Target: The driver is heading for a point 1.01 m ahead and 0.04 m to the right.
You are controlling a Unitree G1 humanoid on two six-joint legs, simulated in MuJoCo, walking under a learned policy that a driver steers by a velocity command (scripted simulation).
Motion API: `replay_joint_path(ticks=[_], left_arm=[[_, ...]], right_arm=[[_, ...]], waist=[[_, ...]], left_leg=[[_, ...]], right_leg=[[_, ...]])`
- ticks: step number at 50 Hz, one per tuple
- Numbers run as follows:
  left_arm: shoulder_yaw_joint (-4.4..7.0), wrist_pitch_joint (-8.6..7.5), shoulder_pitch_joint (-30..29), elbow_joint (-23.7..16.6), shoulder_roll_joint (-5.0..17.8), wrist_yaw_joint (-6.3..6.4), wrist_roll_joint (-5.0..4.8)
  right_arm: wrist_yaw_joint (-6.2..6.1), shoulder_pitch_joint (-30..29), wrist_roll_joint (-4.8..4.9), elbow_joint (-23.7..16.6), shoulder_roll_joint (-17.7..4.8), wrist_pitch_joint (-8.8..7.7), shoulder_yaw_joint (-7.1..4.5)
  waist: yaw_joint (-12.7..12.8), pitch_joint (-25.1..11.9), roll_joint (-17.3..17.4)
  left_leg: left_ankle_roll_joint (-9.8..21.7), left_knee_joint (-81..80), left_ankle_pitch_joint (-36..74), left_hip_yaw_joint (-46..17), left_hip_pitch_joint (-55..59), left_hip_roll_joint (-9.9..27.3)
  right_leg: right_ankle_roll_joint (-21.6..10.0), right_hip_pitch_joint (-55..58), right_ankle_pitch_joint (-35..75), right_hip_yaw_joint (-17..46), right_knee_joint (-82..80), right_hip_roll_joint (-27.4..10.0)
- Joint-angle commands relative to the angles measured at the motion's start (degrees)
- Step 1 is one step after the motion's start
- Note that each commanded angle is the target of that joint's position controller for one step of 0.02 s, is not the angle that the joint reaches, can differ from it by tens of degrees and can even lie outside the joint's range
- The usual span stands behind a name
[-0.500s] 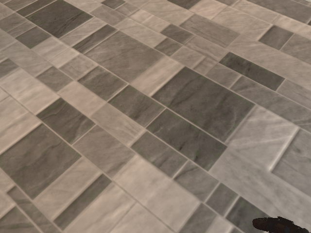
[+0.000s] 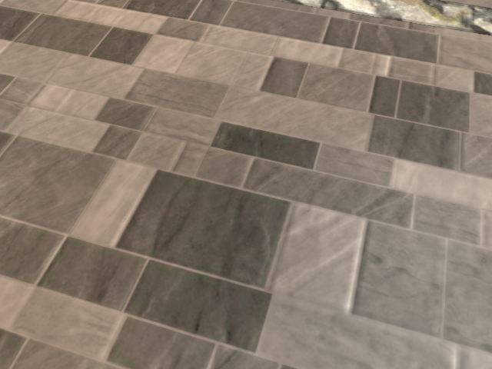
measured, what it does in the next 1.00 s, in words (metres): walks ahead: right foot, then left foot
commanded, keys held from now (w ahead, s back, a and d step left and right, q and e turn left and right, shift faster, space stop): w+e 0.30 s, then w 0.14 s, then w+q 0.56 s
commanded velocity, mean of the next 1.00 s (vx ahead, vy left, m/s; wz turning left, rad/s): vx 0.50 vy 0.00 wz -0.10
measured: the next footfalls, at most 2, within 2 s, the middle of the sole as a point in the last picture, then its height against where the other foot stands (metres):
right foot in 0.08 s outside the picture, level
left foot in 0.62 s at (243, 333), level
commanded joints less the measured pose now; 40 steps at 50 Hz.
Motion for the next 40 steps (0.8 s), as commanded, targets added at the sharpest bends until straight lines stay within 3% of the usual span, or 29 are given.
replay_joint_path(ticks=[1,2,3,4,5,6,7,8,9,10,12,15,17,21,25,28,29,30,31,32,33,34,35,36,37,40], left_arm=[[1.18,-0.57,0.9,-3.2,4.2,0.44,0.23],[1.82,-0.76,5.7,-1.9,5.3,0.71,0.2],[2.81,-1.25,13.1,0.4,6.8,1.2,0.45],[4.59,-1.51,21.8,2.7,11.2,2.12,1.19],[6.19,-1.12,20.1,1.6,17.8,2.83,0.94],[6.14,-0.35,22.8,1.4,17.2,3.04,-0.72],[5.65,-0.25,19.0,1.9,15.5,3.55,-1.1],[4.97,-0.55,16.1,1.7,12.3,3.62,-1.43],[4.51,-1.09,13.5,1.3,10.6,3.76,-1.59],[4.01,-1.65,12.2,1.0,9.2,3.91,-1.96],[3.78,-2.98,13.4,1.3,9.3,3.72,-2.34],[4.22,-3.51,16.9,2.0,11.3,3.58,-2.17],[3.98,-3.5,19.6,2.5,10.8,3.53,-2.07],[3.36,-3.74,24.5,4.0,9.8,3.8,-1.88],[2.89,-3.99,26.5,4.9,10.3,4.42,-0.98],[2.89,-4.41,23.7,5.1,11.7,4.97,-0.35],[2.99,-4.39,23.1,5.3,12.3,4.99,0.02],[2.98,-4.23,22.2,5.3,12.4,4.91,0.03],[2.35,-4.43,22.6,4.1,10.8,4.92,-0.18],[1.54,-4.57,29.3,3.2,5.9,4.15,-2.02],[1.98,-4.86,26.6,3.1,9.8,4.16,0.01],[2.05,-5.11,20.9,1.6,10.3,3.88,0.08],[1.7,-5.57,17.0,0.5,9.9,3.58,0.07],[1.59,-5.32,15.7,-0.1,9.1,3.35,0.18],[1.35,-4.51,16.0,-0.7,8.5,3.21,0.64],[0.75,-2.76,15.6,-1.6,7.0,2.91,0.96]], right_arm=[[-0.88,1.7,-0.18,-1.6,-10.7,0.62,-2.28],[-0.85,1.4,-0.24,-1.8,-11.7,1.21,-2.57],[-0.63,0.9,-0.07,-2.3,-12.2,1.72,-2.75],[-0.34,0.1,0.07,-3.8,-11.4,1.73,-2.64],[1.2,1.6,0.59,-8.3,-4.2,1.21,-1.36],[1.39,-7.1,0.33,-10.5,-9.6,0.33,-2.41],[1.65,-10.5,0.97,-12.0,-8.9,-0.57,-2.13],[1.48,-9.1,1.0,-11.3,-8.8,-1.1,-2.01],[1.3,-8.4,0.25,-10.6,-8.7,-0.6,-2.14],[1.33,-6.7,-0.83,-10.5,-8.2,0.57,-2.04],[1.76,-6.5,-1.65,-10.9,-7.2,2.54,-1.97],[2.16,-12.4,-1.55,-13.5,-6.6,3.54,-1.73],[2.34,-16.8,-1.33,-15.0,-6.7,3.6,-1.59],[2.9,-23.6,-0.94,-17.1,-6.2,3.2,-0.89],[3.28,-28.4,-0.3,-18.9,-6.7,2.47,-0.48],[2.98,-21.9,-0.01,-17.3,-8.6,2.08,-1.27],[2.5,-15.9,0.16,-15.3,-9.8,1.9,-1.9],[1.99,-7.1,-0.05,-12.3,-10.4,1.53,-2.47],[1.37,2.0,-1.11,-10.4,-13.3,1.24,-3.32],[1.52,4.6,-1.77,-9.8,-19.8,1.41,-5.11],[2.47,-0.5,0.88,-9.8,-15.8,2.26,-4.47],[2.71,-6.3,1.24,-11.2,-13.0,2.41,-3.86],[2.87,-8.3,0.81,-11.3,-10.4,2.28,-3.24],[2.64,-8.2,0.65,-10.8,-9.5,2.04,-2.9],[2.37,-7.8,0.85,-9.8,-8.8,1.78,-2.61],[2.15,-5.0,1.42,-8.7,-10.7,0.92,-3.18]], waist=[[3.5,-1.4,6.8],[5.5,-4.2,7.0],[8.6,-8.3,6.0],[12.6,-13.3,1.5],[7.6,-16.9,-12.4],[11.1,-17.8,-2.4],[8.9,-9.3,-0.8],[6.1,-5.2,2.4],[3.8,-3.2,3.7],[2.0,-3.5,3.0],[0.9,-4.2,2.3],[2.2,-2.7,0.4],[3.9,-1.7,-0.9],[7.1,-1.6,-2.4],[8.6,-0.1,-3.1],[4.4,-1.5,-4.2],[1.8,-4.5,-4.0],[-2.4,-8.8,-2.3],[-5.5,-14.6,1.6],[-1.7,-19.9,16.1],[-0.3,-17.1,10.2],[1.2,-8.0,5.6],[1.4,-4.8,1.4],[2.6,-2.7,1.0],[4.0,-2.6,2.1],[4.7,-3.8,3.8]], left_leg=[[5.0,9.2,63.9,-2.5,1.5,17.0],[5.2,17.1,66.8,-2.3,1.4,17.1],[4.5,28.5,61.8,-1.9,-2.3,16.9],[2.7,45.2,44.9,-1.7,-14.0,15.3],[-1.2,66.7,-10.3,-4.7,-42.3,3.1],[-1.0,70.6,-8.5,-17.7,-49.3,1.3],[-0.3,66.9,-1.3,-19.3,-52.2,4.9],[-0.2,61.1,2.5,-19.0,-48.5,6.8],[-0.7,57.3,3.2,-19.2,-44.8,7.9],[-1.6,54.9,3.5,-19.4,-41.0,8.4],[-3.1,51.4,3.3,-18.8,-38.7,8.2],[-4.5,44.6,9.1,-17.5,-41.8,7.9],[-4.6,38.6,14.0,-16.9,-44.2,7.7],[-3.1,28.7,21.2,-16.2,-44.8,6.3],[0.0,21.0,21.0,-14.4,-43.6,4.6],[3.8,17.0,14.3,-13.7,-33.2,1.3],[5.1,16.2,11.8,-13.1,-26.9,-0.8],[6.5,12.8,13.4,-12.7,-17.2,-1.9],[9.4,12.7,9.5,-23.3,-3.7,7.0],[19.5,7.9,7.7,-54.3,10.9,22.2],[19.6,0.9,3.2,-63.7,8.1,21.4],[18.3,0.8,2.1,-53.3,-0.2,19.7],[16.9,-0.3,8.1,-47.1,-6.3,17.0],[15.5,-0.9,14.2,-42.7,-10.5,14.4],[14.2,-1.5,18.7,-39.3,-13.5,12.0],[14.5,-2.5,25.1,-35.2,-16.0,9.5]], right_leg=[[-3.4,5.9,-8.0,-3.8,-2.1,5.3],[-4.9,11.1,-10.5,-3.9,-3.4,7.3],[-6.6,20.7,-9.8,-2.9,-7.5,8.8],[-9.6,34.6,-13.9,7.5,-11.5,2.4],[-18.9,52.9,-12.6,38.8,-14.4,-15.5],[-19.3,52.4,-12.4,47.8,-21.5,-16.6],[-17.1,45.7,-8.1,38.4,-23.1,-15.6],[-14.6,38.0,-0.5,33.0,-24.0,-13.1],[-12.6,32.6,6.0,28.1,-24.4,-10.0],[-11.8,29.1,10.3,24.7,-25.0,-7.8],[-11.5,26.4,15.8,22.0,-25.2,-5.5],[-10.2,24.8,15.0,20.8,-26.5,-3.4],[-8.7,26.6,15.2,20.3,-27.0,-2.8],[-6.1,32.3,19.1,19.3,-26.1,-2.9],[-5.5,38.2,22.0,18.5,-25.9,-5.6],[-3.2,39.8,37.4,15.3,-20.7,-7.0],[-2.5,40.5,44.7,13.8,-13.7,-6.5],[-1.7,38.5,45.2,11.2,-2.8,-4.6],[-0.9,28.6,29.9,9.3,12.5,-2.5],[2.8,7.2,-10.9,5.3,35.2,9.1],[1.9,-0.8,-21.8,10.8,39.4,7.8],[1.9,-3.6,-16.7,11.5,38.6,4.0],[2.2,-2.5,-13.4,11.0,35.2,1.9],[2.7,-1.0,-12.7,10.9,31.9,0.5],[3.6,1.5,-12.3,10.6,29.1,-0.4],[6.2,2.5,-12.2,8.8,23.9,-0.8]])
